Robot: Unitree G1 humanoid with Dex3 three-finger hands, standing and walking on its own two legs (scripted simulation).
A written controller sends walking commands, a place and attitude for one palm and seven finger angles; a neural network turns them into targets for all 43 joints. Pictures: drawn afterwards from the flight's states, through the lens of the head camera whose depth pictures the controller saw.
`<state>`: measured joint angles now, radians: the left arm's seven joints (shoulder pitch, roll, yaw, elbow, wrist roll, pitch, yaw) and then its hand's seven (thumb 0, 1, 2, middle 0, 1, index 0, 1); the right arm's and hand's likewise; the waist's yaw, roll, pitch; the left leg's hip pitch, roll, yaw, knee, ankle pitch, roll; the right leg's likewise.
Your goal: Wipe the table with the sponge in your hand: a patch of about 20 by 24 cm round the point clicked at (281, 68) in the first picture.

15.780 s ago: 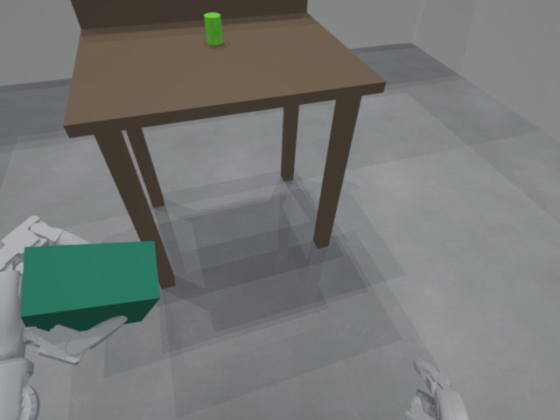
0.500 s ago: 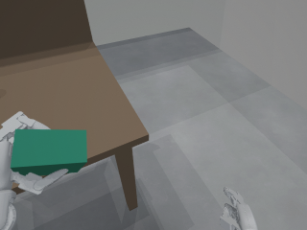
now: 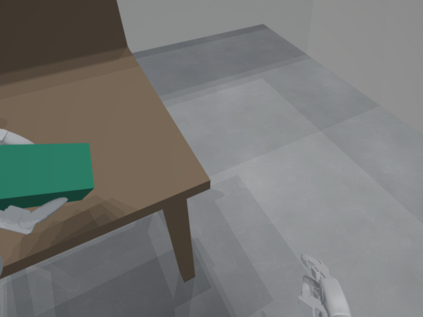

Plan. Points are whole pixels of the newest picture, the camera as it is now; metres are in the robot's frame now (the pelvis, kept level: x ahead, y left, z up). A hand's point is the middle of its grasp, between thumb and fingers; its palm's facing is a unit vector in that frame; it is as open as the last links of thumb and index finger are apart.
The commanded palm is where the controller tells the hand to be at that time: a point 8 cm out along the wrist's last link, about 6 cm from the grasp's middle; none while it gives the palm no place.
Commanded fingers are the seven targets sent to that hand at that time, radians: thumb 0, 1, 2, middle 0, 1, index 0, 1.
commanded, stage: look again from close up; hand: left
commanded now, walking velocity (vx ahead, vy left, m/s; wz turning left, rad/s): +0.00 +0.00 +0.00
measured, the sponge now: (55, 177) +0.26 +0.25 +0.17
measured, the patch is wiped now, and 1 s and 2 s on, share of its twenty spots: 0.00 0.00 0.00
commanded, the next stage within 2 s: come to a stop and stand still in 0.10 s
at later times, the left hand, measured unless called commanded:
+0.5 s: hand (33, 208) +0.22 +0.27 +0.16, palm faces +0.37 -0.84 -0.38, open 10.3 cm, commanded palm +0.17 +0.30 +0.18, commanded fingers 0.00 0.10 1.30 -1.20 -1.60 -1.20 -1.60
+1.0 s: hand (30, 229) +0.20 +0.27 +0.14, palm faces +0.31 -0.85 -0.41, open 10.3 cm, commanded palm +0.15 +0.31 +0.18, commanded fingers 0.00 0.10 1.30 -1.20 -1.60 -1.20 -1.60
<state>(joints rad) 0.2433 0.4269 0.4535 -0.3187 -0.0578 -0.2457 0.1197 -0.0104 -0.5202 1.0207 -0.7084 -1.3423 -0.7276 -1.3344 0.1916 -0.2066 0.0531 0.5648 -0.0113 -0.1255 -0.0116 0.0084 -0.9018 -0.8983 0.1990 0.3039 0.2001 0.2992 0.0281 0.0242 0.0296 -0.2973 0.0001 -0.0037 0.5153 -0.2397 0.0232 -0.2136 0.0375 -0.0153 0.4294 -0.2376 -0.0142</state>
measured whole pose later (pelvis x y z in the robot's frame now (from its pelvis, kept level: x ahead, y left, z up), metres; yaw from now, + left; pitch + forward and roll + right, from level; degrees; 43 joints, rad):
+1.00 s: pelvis -0.01 +0.02 +0.00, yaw +1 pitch +0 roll -1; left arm 0.48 0.40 0.33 -0.42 -0.03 -0.26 0.07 -0.01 -0.52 1.02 -0.71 -1.34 -0.73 -1.33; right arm 0.25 -0.19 0.01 0.60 0.01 -0.13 -0.03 0.01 -0.90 -0.90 0.20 0.30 0.20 0.30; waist 0.02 -0.03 0.03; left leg -0.27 -0.04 0.01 0.48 -0.21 0.06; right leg -0.20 -0.01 -0.01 0.43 -0.23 0.03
